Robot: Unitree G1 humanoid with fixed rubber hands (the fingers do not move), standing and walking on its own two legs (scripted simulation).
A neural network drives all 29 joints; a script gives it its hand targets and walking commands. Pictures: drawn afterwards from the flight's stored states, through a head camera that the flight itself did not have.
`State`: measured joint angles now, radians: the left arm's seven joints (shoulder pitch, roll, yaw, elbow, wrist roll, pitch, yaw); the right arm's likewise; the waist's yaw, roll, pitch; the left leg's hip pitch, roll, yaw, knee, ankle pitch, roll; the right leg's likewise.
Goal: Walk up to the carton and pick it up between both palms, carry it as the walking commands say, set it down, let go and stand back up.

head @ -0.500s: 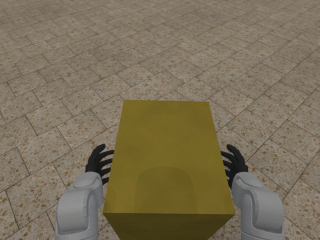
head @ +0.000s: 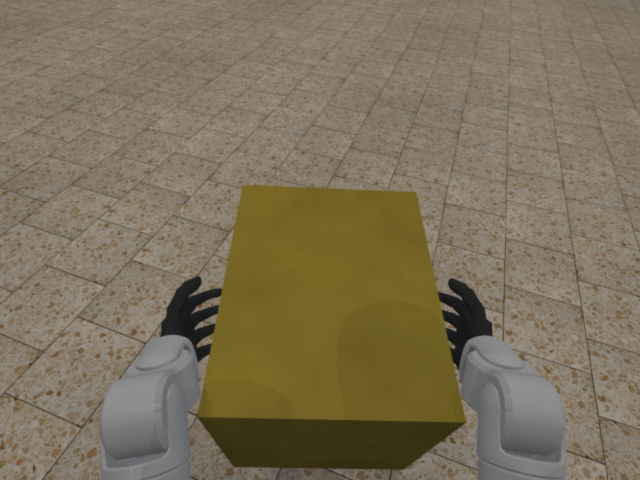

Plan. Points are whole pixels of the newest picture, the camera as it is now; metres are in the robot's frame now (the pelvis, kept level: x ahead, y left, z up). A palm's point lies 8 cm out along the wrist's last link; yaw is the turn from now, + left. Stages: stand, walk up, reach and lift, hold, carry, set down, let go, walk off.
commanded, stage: carry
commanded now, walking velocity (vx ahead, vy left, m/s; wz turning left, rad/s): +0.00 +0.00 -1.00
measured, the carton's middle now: (324, 329) +0.32 +0.00 +0.02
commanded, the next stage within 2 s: none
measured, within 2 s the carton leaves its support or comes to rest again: neither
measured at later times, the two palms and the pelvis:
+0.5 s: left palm (316, 336) +0.29 +0.01 +0.08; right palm (625, 444) +0.16 -0.28 +0.09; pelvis -0.02 -0.04 +0.00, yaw -26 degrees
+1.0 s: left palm (518, 410) +0.20 -0.20 +0.06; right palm out of the picture -0.06 -0.38 +0.06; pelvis -0.08 -0.08 -0.01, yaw -53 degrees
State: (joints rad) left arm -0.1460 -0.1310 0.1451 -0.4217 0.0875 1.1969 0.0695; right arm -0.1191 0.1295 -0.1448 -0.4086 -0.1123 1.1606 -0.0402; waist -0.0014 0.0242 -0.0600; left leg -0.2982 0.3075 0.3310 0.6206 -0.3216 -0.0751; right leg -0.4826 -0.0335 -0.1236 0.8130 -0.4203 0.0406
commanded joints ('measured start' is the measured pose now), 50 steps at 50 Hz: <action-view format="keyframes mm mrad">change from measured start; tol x32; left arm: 1 -365 -806 -751 9 -389 13 -235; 50 -326 -850 -742 -29 -341 -33 -239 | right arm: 1 -356 747 708 17 371 39 230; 50 -415 844 772 -57 436 20 236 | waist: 1 -10 218 -223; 4 24 -413 -214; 20 11 -147 -270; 23 0 337 -213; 37 -6 228 -225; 40 29 -395 -237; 50 20 -149 -309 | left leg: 1 148 127 -34 64 456 18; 4 -496 -120 -137 571 -487 -124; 20 26 -268 -287 -69 -97 -11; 23 221 293 -703 -375 101 236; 32 186 99 -103 -163 609 130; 38 83 90 -6 203 455 -35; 40 -459 -118 -109 558 -444 -136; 50 -225 -179 -271 348 -168 -34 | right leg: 1 151 81 -80 -260 105 -27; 5 514 -306 572 -285 1202 -249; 9 376 -149 385 -327 620 -209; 20 152 -61 542 -354 477 -169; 23 -273 126 136 243 -130 -15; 36 51 57 -80 -129 30 -21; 41 579 -310 585 -316 1073 -278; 50 318 -192 391 -357 601 -218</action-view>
